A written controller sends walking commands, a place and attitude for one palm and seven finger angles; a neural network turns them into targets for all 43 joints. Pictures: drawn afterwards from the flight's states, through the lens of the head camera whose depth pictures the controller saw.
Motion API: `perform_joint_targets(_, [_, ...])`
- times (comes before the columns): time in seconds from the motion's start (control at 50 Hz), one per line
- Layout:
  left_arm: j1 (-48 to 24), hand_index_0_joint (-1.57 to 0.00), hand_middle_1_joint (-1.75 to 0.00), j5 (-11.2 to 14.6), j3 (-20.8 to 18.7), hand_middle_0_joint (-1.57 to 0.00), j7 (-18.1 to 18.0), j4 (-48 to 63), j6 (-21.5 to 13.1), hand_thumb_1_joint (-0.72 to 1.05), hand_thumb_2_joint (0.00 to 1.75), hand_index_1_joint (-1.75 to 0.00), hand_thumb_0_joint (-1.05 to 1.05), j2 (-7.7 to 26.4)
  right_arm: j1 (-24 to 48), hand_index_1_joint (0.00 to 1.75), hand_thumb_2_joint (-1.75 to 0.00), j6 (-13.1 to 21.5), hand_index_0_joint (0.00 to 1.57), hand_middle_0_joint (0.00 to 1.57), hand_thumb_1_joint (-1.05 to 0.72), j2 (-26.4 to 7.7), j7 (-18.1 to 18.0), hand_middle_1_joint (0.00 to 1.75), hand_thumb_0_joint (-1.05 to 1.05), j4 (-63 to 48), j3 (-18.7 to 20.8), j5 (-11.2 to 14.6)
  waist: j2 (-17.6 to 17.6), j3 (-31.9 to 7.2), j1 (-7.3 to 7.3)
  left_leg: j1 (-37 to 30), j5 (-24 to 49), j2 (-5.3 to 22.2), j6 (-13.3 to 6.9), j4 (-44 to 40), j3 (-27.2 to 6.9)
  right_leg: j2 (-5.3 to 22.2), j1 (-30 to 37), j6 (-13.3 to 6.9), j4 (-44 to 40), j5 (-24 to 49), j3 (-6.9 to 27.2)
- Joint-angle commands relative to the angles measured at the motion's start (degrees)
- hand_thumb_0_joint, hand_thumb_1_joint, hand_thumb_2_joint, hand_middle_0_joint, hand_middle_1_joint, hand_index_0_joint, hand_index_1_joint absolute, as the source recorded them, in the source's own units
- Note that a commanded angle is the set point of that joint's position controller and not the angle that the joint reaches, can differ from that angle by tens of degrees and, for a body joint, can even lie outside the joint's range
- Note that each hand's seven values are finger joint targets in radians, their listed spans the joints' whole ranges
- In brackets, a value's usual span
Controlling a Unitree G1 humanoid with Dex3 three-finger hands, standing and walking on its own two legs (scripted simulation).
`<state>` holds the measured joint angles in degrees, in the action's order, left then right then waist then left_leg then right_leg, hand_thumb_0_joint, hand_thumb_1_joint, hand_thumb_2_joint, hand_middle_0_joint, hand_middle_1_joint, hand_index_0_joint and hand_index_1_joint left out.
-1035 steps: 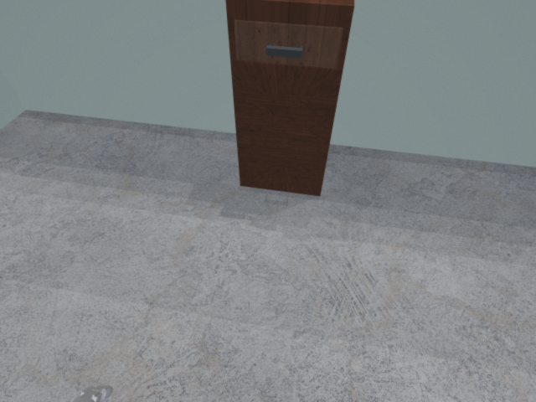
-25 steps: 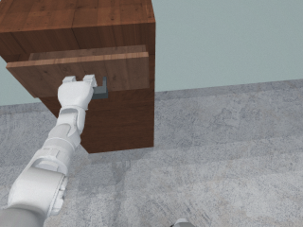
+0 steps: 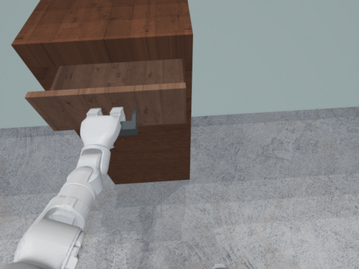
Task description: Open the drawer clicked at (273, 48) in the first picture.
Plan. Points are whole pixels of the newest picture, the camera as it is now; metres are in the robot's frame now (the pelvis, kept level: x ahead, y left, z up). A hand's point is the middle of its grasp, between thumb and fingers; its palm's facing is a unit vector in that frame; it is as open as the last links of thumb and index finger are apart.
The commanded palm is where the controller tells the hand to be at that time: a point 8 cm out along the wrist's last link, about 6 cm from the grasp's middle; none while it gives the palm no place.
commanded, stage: pull the drawer open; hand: left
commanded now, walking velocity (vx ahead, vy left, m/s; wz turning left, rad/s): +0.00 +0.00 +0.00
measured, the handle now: (112, 121) +0.47 +0.19 +0.02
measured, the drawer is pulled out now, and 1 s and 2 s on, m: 0.11 0.22 0.30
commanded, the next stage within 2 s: open the thumb to release the handle in 1.78 s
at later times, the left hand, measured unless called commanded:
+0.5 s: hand (105, 160) +0.36 +0.19 +0.00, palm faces +0.01 -0.01 -1.00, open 5.8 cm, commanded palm +0.33 +0.19 +0.05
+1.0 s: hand (102, 181) +0.31 +0.19 +0.00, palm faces +0.01 -0.05 -1.00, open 5.9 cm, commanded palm +0.27 +0.19 +0.05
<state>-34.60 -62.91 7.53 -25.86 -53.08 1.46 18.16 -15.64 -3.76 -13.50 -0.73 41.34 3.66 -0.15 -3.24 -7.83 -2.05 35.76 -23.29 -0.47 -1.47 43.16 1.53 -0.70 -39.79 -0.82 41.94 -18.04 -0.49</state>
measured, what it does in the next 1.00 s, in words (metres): stands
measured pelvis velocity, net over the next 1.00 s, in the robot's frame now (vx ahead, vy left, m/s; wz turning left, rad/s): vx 0.00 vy -0.01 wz -0.01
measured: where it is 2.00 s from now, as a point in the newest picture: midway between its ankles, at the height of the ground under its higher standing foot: outside the picture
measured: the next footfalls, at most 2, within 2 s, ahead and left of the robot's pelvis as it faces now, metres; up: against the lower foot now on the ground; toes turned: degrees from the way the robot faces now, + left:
none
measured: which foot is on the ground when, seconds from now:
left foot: down 0.00-1.00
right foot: down 0.00-1.00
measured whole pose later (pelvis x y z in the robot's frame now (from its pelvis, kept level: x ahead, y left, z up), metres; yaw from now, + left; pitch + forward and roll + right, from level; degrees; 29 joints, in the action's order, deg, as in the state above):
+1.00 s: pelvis +0.00 -0.01 +0.01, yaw -1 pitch +9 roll +1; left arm -6.2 -62.6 11.5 -24.1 -24.4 5.0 15.5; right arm -9.2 -2.6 -13.2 -1.3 38.2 2.3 0.5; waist -3.1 -6.6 2.3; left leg 25.7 -22.3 -0.6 -0.9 38.8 2.4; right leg -0.8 -31.0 -1.3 39.9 -18.0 0.5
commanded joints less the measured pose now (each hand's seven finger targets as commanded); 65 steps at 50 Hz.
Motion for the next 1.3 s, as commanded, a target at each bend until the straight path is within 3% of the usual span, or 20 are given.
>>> perform_joint_targets(0.0, [-17.7,-0.40,-1.35,0.0,-2.2,-0.40,-2.2,8.7,0.2,0.90,0.90,-1.35,0.00,7.2,-2.4,0.30,-0.90,2.2,0.20,0.20,-0.90,-7.5,-0.9,0.30,0.00,-4.9,2.4,0.1,4.5,-18.4,-1.12,-7.9,19.5,-1.1,-0.2,-4.4,-0.2,-1.6,14.1,-1.5,-3.7,16.1,-0.5])
perform_joint_targets(0.08, [-17.7,-0.40,-1.35,0.1,-1.5,-0.40,-2.3,10.3,0.3,0.90,0.90,-1.35,0.00,6.1,-1.9,0.30,-0.90,2.6,0.20,0.20,-0.90,-7.4,-0.9,0.30,0.00,-4.9,2.5,0.1,4.1,-19.4,-0.96,-9.1,20.1,-1.0,-0.1,-4.6,-0.4,-1.7,14.1,-1.7,-3.9,16.0,-0.5])
perform_joint_targets(0.12, [-15.0,-0.40,-1.35,0.3,-1.8,-0.40,-2.3,11.4,0.3,0.90,0.90,-1.35,0.00,6.1,-1.6,0.30,-0.90,2.6,0.20,0.20,-0.90,-7.2,-0.8,0.30,0.00,-5.3,2.5,0.1,3.6,-20.1,0.07,-9.6,21.3,-1.0,0.0,-4.6,-0.2,-1.7,14.9,-1.7,-3.6,17.1,-0.5])
perform_joint_targets(0.28, [-6.4,-0.40,-1.35,1.3,-0.4,-0.40,-1.8,18.7,1.0,0.90,0.90,-1.35,0.00,3.3,1.1,0.30,-0.90,2.7,0.20,0.20,-0.90,-7.2,-0.6,0.30,0.00,-6.9,2.5,0.4,4.4,-19.5,1.17,-11.2,24.6,-0.9,0.0,-5.1,-0.3,-1.8,17.0,-1.9,-4.1,19.6,-0.5])
perform_joint_targets(0.32, [-3.4,-0.40,-1.35,1.3,-1.3,-0.40,-1.8,18.8,1.5,0.90,0.90,-1.35,0.00,4.2,1.8,0.30,-0.90,2.7,0.20,0.20,-0.90,-7.3,-0.7,0.30,0.00,-7.1,2.3,0.7,6.0,-17.1,1.52,-10.5,22.7,-0.9,0.0,-5.7,-0.2,-1.8,17.0,-1.8,-4.5,18.5,-0.5])
perform_joint_targets(0.4, [-2.6,-0.40,-1.35,1.1,0.6,-0.40,-2.0,21.6,2.4,0.90,0.90,-1.35,0.00,2.6,3.5,0.30,-0.90,2.9,0.20,0.20,-0.90,-7.0,-0.7,0.30,0.00,-7.5,2.1,0.9,5.9,-14.8,1.29,-11.6,20.9,-0.9,0.1,-6.6,-0.6,-1.8,15.9,-1.9,-5.2,15.8,-0.7])
perform_joint_targets(0.48, [0.3,-0.40,-1.35,0.8,-0.5,-0.40,-2.1,25.4,3.3,0.90,0.90,-1.35,0.00,3.8,5.2,0.30,-0.90,3.0,0.20,0.20,-0.90,-7.0,-1.0,0.30,0.00,-8.3,1.9,0.7,4.4,-16.3,2.49,-13.1,22.3,-1.1,0.3,-6.9,-0.2,-1.6,17.9,-2.0,-5.4,17.2,-0.4])
perform_joint_targets(0.56, [2.3,-0.40,-1.35,1.1,1.7,-0.40,-1.4,26.4,4.1,0.90,0.90,-1.35,0.00,1.5,6.5,0.30,-0.90,3.0,0.20,0.20,-0.90,-6.5,-1.1,0.30,0.00,-8.6,1.5,0.9,5.6,-13.8,2.13,-13.2,21.0,-1.2,0.4,-7.2,-0.3,-1.6,17.4,-1.9,-5.6,16.4,-0.7])
perform_joint_targets(0.66, [4.7,-0.40,-1.35,1.4,0.8,-0.40,-0.7,27.4,4.4,0.90,0.90,-1.35,0.00,2.6,8.2,0.30,-0.90,3.2,0.20,0.20,-0.90,-6.4,-1.7,0.30,0.00,-9.1,0.9,0.9,7.2,-12.7,2.67,-12.4,18.3,-1.7,0.3,-7.8,0.1,-1.3,18.7,-1.6,-6.4,15.6,-0.1])
perform_joint_targets(0.68, [5.6,-0.40,-1.35,1.4,-0.8,-0.40,-0.6,28.4,4.2,0.90,0.90,-1.35,0.00,4.4,8.4,0.30,-0.90,3.3,0.20,0.20,-0.90,-6.6,-1.8,0.30,0.00,-9.3,0.9,0.9,6.3,-13.4,3.34,-12.4,18.5,-1.7,0.4,-8.0,0.1,-1.3,19.7,-1.8,-6.4,15.5,0.2])
perform_joint_targets(0.84, [15.6,-0.40,-1.35,1.8,0.3,-0.40,0.1,34.8,4.0,0.90,0.90,-1.35,0.00,1.9,10.2,0.30,-0.90,3.8,0.20,0.20,-0.90,-5.9,-1.4,0.30,0.00,-10.7,0.7,0.6,6.3,-14.1,4.51,-13.7,21.5,-1.7,0.6,-7.6,0.5,-1.2,21.3,-1.7,-5.9,19.7,0.5])
perform_joint_targets(0.88, [19.3,-0.40,-1.35,1.9,-1.3,-0.40,0.2,35.8,4.1,0.90,0.90,-1.35,0.00,3.4,10.9,0.30,-0.90,3.7,0.20,0.20,-0.90,-6.2,-1.3,0.30,0.00,-11.0,0.6,0.7,5.8,-13.4,5.19,-13.1,21.5,-1.8,0.8,-7.8,0.5,-1.2,22.1,-1.9,-6.0,20.2,0.8])
perform_joint_targets(0.96, [21.7,-0.40,-1.35,1.7,-0.5,-0.40,-0.1,38.7,4.5,0.90,0.90,-1.35,0.00,2.4,11.9,0.30,-0.90,4.0,0.20,0.20,-0.90,-6.0,-1.0,0.30,0.00,-11.2,0.4,0.7,6.6,-10.7,4.85,-12.3,19.2,-1.8,0.7,-8.1,0.5,-1.2,20.9,-1.7,-6.3,18.3,0.9])
perform_joint_targets(1.0, [23.7,-0.40,-1.35,1.3,-1.7,-0.40,-0.4,41.2,4.6,0.90,0.90,-1.35,0.00,3.6,12.4,0.30,-0.90,4.1,0.20,0.20,-0.90,-6.0,-1.0,0.30,0.00,-11.5,0.5,0.5,6.4,-11.8,5.51,-13.1,19.9,-1.7,0.7,-8.2,0.6,-1.1,21.6,-1.8,-6.1,18.5,1.1])
perform_joint_targets(1.04, [25.4,-0.40,-1.35,1.3,-0.4,-0.40,-0.4,42.5,5.0,0.90,0.90,-1.35,0.00,2.3,12.7,0.30,-0.90,4.2,0.20,0.20,-0.90,-5.8,-0.8,0.30,0.00,-11.6,0.4,0.4,6.7,-11.6,5.36,-13.1,19.8,-1.7,0.8,-8.1,0.5,-1.1,21.6,-1.7,-6.1,18.7,1.1])
perform_joint_targets(1.08, [27.7,-0.40,-1.35,1.5,-2.4,-0.40,-0.3,42.7,5.4,0.90,0.90,-1.35,0.00,4.0,13.3,0.30,-0.90,4.1,0.20,0.20,-0.90,-5.9,-0.9,0.30,0.00,-11.5,0.4,0.5,6.3,-10.9,5.75,-12.9,19.2,-1.8,0.9,-8.3,0.5,-1.2,22.0,-1.8,-6.4,18.2,1.4])
perform_joint_targets(1.14, [27.7,-0.40,-1.35,1.4,-0.4,-0.40,-0.3,44.1,5.6,0.90,0.90,-1.35,0.00,2.3,13.7,0.30,-0.90,4.3,0.20,0.20,-0.90,-5.6,-1.0,0.30,0.00,-11.6,0.1,0.4,6.9,-9.0,5.23,-12.7,17.4,-1.8,0.8,-8.4,0.4,-1.2,20.7,-1.7,-6.5,16.0,1.0])
perform_joint_targets(1.2, [30.4,-0.40,-1.35,1.1,-3.0,-0.40,-0.2,45.3,5.9,0.90,0.90,-1.35,0.00,5.0,14.4,0.30,-0.90,4.2,0.20,0.20,-0.90,-5.6,-1.3,0.30,0.00,-11.8,-0.1,0.3,6.4,-9.9,6.19,-12.7,16.5,-2.0,0.7,-8.5,0.7,-1.0,22.0,-1.7,-6.7,15.6,1.8])
perform_joint_targets(1.24, [30.8,-0.40,-1.35,1.5,-1.2,-0.40,0.1,45.7,5.8,0.90,0.90,-1.35,0.00,3.0,14.7,0.30,-0.90,4.3,0.20,0.20,-0.90,-5.2,-1.2,0.30,0.00,-11.9,-0.2,0.3,7.0,-8.7,5.79,-12.4,15.8,-2.1,0.7,-8.5,0.6,-1.0,21.5,-1.6,-6.9,15.1,1.7])
perform_joint_targets(1.28, [34.4,-0.40,-1.35,1.4,-4.0,-0.40,0.2,46.5,5.5,0.90,0.90,-1.35,0.00,5.4,15.2,0.30,-0.90,4.4,0.20,0.20,-0.90,-5.4,-1.4,0.30,0.00,-12.0,-0.2,0.2,7.2,-9.8,6.88,-12.4,16.7,-2.2,0.8,-8.5,0.6,-1.2,23.1,-1.7,-6.7,16.6,2.5])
